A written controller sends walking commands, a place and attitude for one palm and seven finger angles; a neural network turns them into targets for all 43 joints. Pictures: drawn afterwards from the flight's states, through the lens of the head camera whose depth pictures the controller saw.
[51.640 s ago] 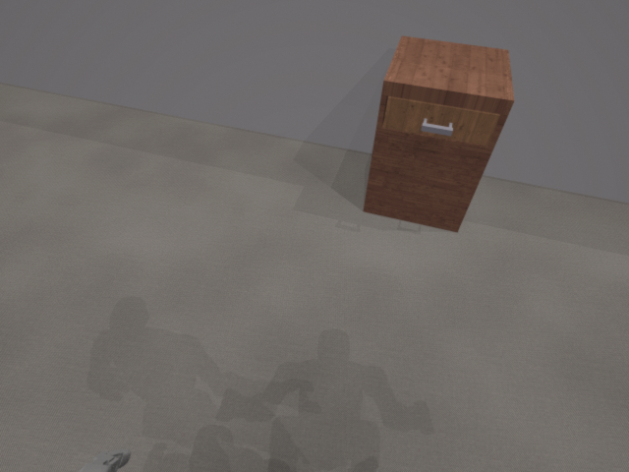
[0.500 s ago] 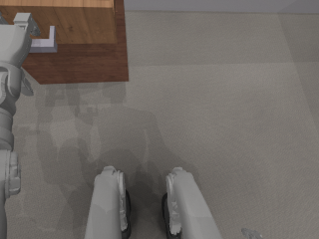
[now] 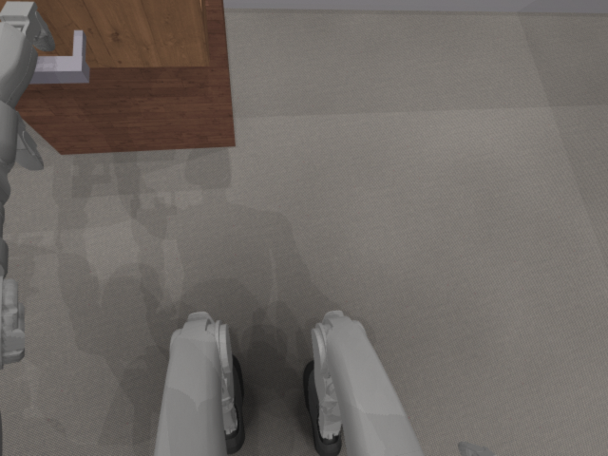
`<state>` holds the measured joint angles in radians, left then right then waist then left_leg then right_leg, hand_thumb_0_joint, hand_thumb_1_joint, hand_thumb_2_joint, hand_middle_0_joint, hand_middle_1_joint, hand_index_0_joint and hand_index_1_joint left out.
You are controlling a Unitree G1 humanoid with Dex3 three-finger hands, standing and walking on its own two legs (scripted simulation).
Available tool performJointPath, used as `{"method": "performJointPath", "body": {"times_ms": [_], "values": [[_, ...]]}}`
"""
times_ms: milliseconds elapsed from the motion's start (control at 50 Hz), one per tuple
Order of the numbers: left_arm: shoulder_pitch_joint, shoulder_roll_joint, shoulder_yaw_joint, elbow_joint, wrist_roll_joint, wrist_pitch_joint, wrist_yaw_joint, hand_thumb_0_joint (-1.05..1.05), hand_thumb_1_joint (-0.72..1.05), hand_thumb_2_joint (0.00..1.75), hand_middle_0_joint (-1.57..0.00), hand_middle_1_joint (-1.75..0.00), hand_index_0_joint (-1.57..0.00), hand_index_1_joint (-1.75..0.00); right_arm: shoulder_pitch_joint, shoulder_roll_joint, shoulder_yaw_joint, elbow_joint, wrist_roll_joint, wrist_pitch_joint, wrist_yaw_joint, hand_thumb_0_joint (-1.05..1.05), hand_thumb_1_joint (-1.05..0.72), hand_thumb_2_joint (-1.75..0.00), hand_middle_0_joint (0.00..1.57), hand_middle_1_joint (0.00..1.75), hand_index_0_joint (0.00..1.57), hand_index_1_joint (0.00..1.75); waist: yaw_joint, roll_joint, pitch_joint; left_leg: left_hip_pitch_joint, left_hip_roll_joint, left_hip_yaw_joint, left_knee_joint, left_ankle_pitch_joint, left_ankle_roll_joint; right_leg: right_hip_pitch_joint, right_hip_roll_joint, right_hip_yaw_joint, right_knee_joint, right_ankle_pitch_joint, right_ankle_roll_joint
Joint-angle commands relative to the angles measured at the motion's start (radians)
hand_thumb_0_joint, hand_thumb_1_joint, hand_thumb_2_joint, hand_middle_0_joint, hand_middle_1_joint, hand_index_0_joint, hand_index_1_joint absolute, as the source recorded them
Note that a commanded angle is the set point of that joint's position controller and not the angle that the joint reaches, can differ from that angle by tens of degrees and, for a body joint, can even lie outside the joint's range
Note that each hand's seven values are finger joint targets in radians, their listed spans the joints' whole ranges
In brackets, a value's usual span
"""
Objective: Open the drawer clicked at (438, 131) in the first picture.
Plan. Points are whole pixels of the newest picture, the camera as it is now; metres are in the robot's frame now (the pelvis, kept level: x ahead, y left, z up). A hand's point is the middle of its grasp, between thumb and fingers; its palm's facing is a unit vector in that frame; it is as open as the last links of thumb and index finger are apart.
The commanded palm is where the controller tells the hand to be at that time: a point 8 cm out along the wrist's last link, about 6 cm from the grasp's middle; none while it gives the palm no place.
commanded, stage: lift the fingers back up to retry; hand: left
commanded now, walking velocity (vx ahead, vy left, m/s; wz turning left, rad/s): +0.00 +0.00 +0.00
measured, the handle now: (38, 55) +0.59 +0.31 +0.00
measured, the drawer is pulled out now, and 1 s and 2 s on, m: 0.12 0.12 0.12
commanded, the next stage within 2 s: re-aim the fingers above the handle in 0.80 s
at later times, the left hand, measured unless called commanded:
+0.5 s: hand out of the picture +0.53 +0.32 +0.04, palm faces -0.05 -0.04 -1.00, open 13.8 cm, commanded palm +0.54 +0.29 +0.09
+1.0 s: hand out of the picture +0.53 +0.32 +0.05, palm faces +0.00 -0.05 -1.00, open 13.8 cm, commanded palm +0.53 +0.29 +0.10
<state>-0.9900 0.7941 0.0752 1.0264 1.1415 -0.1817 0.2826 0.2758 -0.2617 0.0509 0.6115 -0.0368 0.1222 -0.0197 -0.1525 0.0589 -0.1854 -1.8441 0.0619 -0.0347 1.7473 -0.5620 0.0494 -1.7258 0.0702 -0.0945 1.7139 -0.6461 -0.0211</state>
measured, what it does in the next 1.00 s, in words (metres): rises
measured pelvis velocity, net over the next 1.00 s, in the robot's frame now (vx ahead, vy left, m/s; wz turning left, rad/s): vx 0.03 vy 0.02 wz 0.01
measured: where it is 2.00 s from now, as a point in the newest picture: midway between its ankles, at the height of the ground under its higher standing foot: (277, 422)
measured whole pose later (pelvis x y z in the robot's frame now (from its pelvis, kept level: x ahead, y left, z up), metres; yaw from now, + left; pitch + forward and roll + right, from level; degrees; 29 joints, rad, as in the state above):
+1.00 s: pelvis +0.03 +0.02 +0.08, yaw +1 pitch +35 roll -8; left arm -0.86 0.67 0.13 1.02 1.18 -0.22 0.43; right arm 0.26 -0.26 -0.01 0.65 -0.07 0.16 0.01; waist -0.15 0.06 -0.18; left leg -1.56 0.05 -0.02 1.48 -0.54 0.06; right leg -1.43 0.07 -0.07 1.41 -0.59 0.00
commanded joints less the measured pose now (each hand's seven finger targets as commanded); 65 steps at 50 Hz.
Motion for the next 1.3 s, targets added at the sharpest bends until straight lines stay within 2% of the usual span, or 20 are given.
{"method": "performJointPath", "body": {"times_ms": [0,80,180,240,340,440,460,480,500,580,680,760,840,900,940,1000,1060,1140,1180,1280], "values": [[-0.215,0.206,0.038,-0.061,-0.012,0.002,-0.02,0.0,-0.5,0.3,-0.3,-1.2,-0.3,-1.2,0.188,-0.186,-0.068,-0.027,-0.002,-0.005,-0.013,0.0,-0.9,-0.9,0.2,0.3,0.2,0.3,-0.018,0.098,-0.486,0.483,-0.033,-0.046,-0.189,0.075,0.016,0.166,0.024,0.019,-0.242,0.118,-0.022],[-0.258,0.236,0.064,-0.147,-0.02,0.012,-0.01,0.0,-0.5,0.3,-0.3,-1.2,-0.3,-1.2,0.202,-0.19,-0.079,-0.026,0.0,0.004,-0.012,0.0,-0.9,-0.9,0.2,0.3,0.2,0.3,-0.005,0.156,-0.578,0.586,-0.031,-0.054,-0.219,0.13,0.01,0.198,0.025,0.019,-0.257,0.145,-0.024],[-0.295,0.279,0.098,-0.202,-0.037,0.028,-0.007,0.0,-0.5,0.3,-0.3,-1.2,-0.3,-1.2,0.204,-0.189,-0.085,-0.018,0.008,0.003,-0.015,0.0,-0.9,-0.9,0.2,0.3,0.2,0.3,-0.01,0.131,-0.617,0.629,-0.029,-0.053,-0.246,0.153,0.018,0.27,0.024,0.028,-0.3,0.168,-0.016],[-0.3,0.314,0.135,-0.256,-0.042,0.018,-0.01,0.0,-0.5,0.3,-0.3,-1.2,-0.3,-1.2,0.206,-0.182,-0.09,-0.015,0.009,0.001,-0.015,0.0,-0.9,-0.9,0.2,0.3,0.2,0.3,0.009,0.153,-0.697,0.698,-0.027,-0.054,-0.259,0.225,0.019,0.32,0.024,0.034,-0.314,0.213,-0.017],[-0.276,0.276,0.137,-0.326,-0.042,-0.019,0.008,0.0,-0.5,0.3,-0.3,-1.2,-0.3,-1.2,0.191,-0.168,-0.099,-0.005,0.005,0.002,-0.013,0.0,-0.9,-0.9,0.2,0.3,0.2,0.3,0.022,0.208,-0.694,0.831,-0.018,-0.063,-0.301,0.322,0.011,0.314,0.023,0.03,-0.35,0.259,-0.023],[-0.223,0.268,0.166,-0.326,-0.05,-0.043,0.047,0.0,-0.5,0.3,-0.3,-1.2,-0.3,-1.2,0.19,-0.166,-0.108,0.01,-0.002,0.006,-0.009,0.0,-0.9,-0.9,0.2,0.3,0.2,0.3,0.033,0.187,-0.66,0.89,-0.016,-0.057,-0.34,0.41,0.008,0.377,0.022,0.03,-0.392,0.333,-0.025],[-0.218,0.228,0.136,-0.315,-0.05,-0.041,0.056,0.0,-0.5,0.3,-0.3,-1.2,-0.3,-1.2,0.189,-0.163,-0.11,0.012,-0.002,0.008,-0.007,0.0,-0.9,-0.9,0.2,0.3,0.2,0.3,0.023,0.19,-0.652,0.906,-0.017,-0.056,-0.348,0.42,0.007,0.376,0.022,0.029,-0.403,0.339,-0.023],[-0.195,0.229,0.145,-0.302,-0.048,-0.036,0.066,0.0,-0.5,0.3,-0.3,-1.2,-0.3,-1.2,0.189,-0.164,-0.111,0.013,-0.003,0.012,-0.004,0.0,-0.9,-0.9,0.2,0.3,0.2,0.3,0.033,0.189,-0.635,0.906,-0.019,-0.052,-0.356,0.421,0.006,0.39,0.023,0.028,-0.415,0.344,-0.025],[-0.19,0.207,0.128,-0.275,-0.046,-0.029,0.074,0.0,-0.5,0.3,-0.3,-1.2,-0.3,-1.2,0.188,-0.164,-0.112,0.017,-0.004,0.014,-0.001,0.0,-0.9,-0.9,0.2,0.3,0.2,0.3,0.021,0.165,-0.609,0.903,-0.017,-0.054,-0.366,0.415,0.006,0.39,0.023,0.025,-0.426,0.345,-0.023],[-0.173,0.15,0.084,-0.224,-0.039,0.0,0.089,0.0,-0.5,0.3,-0.3,-1.2,-0.3,-1.2,0.19,-0.17,-0.117,0.018,-0.004,0.026,0.006,0.0,-0.9,-0.9,0.2,0.3,0.2,0.3,0.016,0.148,-0.556,0.94,-0.018,-0.056,-0.419,0.41,0.002,0.418,0.024,0.018,-0.472,0.339,-0.025],[-0.22,0.064,0.001,-0.164,-0.025,0.003,0.07,0.0,-0.5,0.3,-0.3,-1.2,-0.3,-1.2,0.189,-0.169,-0.121,0.035,-0.009,0.028,0.003,0.0,-0.9,-0.9,0.2,0.3,0.2,0.3,-0.023,0.142,-0.486,0.958,-0.014,-0.064,-0.44,0.384,0.001,0.376,0.021,0.015,-0.498,0.314,-0.027],[-0.246,0.107,0.038,-0.195,-0.015,-0.044,0.075,0.0,-0.5,0.3,-0.3,-1.2,-0.3,-1.2,0.19,-0.172,-0.123,0.034,-0.017,0.026,-0.002,0.0,-0.9,-0.9,0.2,0.3,0.2,0.3,-0.009,0.192,-0.536,1.001,-0.014,-0.077,-0.444,0.406,-0.007,0.351,0.019,0.015,-0.48,0.302,-0.034],[-0.245,0.16,0.106,-0.221,0.0,-0.07,0.128,0.0,-0.5,0.3,-0.3,-1.2,-0.3,-1.2,0.184,-0.176,-0.127,0.029,-0.028,0.026,0.002,0.0,-0.9,-0.9,0.2,0.3,0.2,0.3,0.012,0.216,-0.577,1.024,-0.008,-0.092,-0.436,0.459,-0.015,0.337,0.018,0.011,-0.454,0.312,-0.041],[-0.241,0.162,0.121,-0.195,0.016,-0.043,0.184,0.0,-0.5,0.3,-0.3,-1.2,-0.3,-1.2,0.18,-0.179,-0.125,0.02,-0.033,0.032,0.012,0.0,-0.9,-0.9,0.2,0.3,0.2,0.3,0.016,0.231,-0.582,1.01,-0.009,-0.092,-0.435,0.465,-0.022,0.335,0.018,0.007,-0.443,0.311,-0.039],[-0.21,0.236,0.18,-0.172,0.023,-0.01,0.206,0.0,-0.5,0.3,-0.3,-1.2,-0.3,-1.2,0.176,-0.189,-0.118,0.015,-0.032,0.038,0.019,0.0,-0.9,-0.9,0.2,0.3,0.2,0.3,0.04,0.225,-0.601,1.004,-0.008,-0.088,-0.439,0.475,-0.021,0.363,0.016,0.006,-0.436,0.321,-0.038],[-0.236,0.202,0.139,-0.165,0.03,0.04,0.211,0.0,-0.5,0.3,-0.3,-1.2,-0.3,-1.2,0.184,-0.188,-0.121,0.011,-0.025,0.039,0.024,0.0,-0.9,-0.9,0.2,0.3,0.2,0.3,0.022,0.207,-0.634,1.013,-0.008,-0.084,-0.445,0.46,-0.017,0.391,0.019,0.005,-0.453,0.33,-0.029],[-0.249,0.168,0.098,-0.171,0.017,0.061,0.169,0.0,-0.5,0.3,-0.3,-1.2,-0.3,-1.2,0.199,-0.191,-0.126,0.017,-0.019,0.032,0.02,0.0,-0.9,-0.9,0.2,0.3,0.2,0.3,0.007,0.179,-0.688,1.055,-0.005,-0.096,-0.46,0.445,-0.017,0.414,0.019,0.004,-0.467,0.326,-0.024],[-0.303,0.082,0.015,-0.221,-0.021,0.039,0.092,0.0,-0.5,0.3,-0.3,-1.2,-0.3,-1.2,0.208,-0.179,-0.131,0.043,-0.015,0.015,0.006,0.0,-0.9,-0.9,0.2,0.3,0.2,0.3,-0.025,0.17,-0.659,1.064,-0.006,-0.094,-0.472,0.388,-0.006,0.412,0.019,0.015,-0.501,0.306,-0.025],[-0.299,0.067,-0.003,-0.22,-0.029,0.016,0.069,0.0,-0.5,0.3,-0.3,-1.2,-0.3,-1.2,0.21,-0.174,-0.13,0.056,-0.013,0.01,-0.002,0.0,-0.9,-0.9,0.2,0.3,0.2,0.3,-0.028,0.173,-0.615,1.045,-0.012,-0.089,-0.472,0.357,-0.004,0.403,0.02,0.018,-0.51,0.288,-0.028],[-0.277,0.116,0.04,-0.128,-0.002,-0.029,0.1,0.0,-0.5,0.3,-0.3,-1.2,-0.3,-1.2,0.195,-0.17,-0.115,0.058,-0.015,0.001,-0.011,0.0,-0.9,-0.9,0.2,0.3,0.2,0.3,-0.027,0.153,-0.46,0.919,-0.017,-0.075,-0.459,0.286,0.001,0.344,0.02,0.019,-0.497,0.24,-0.035]]}}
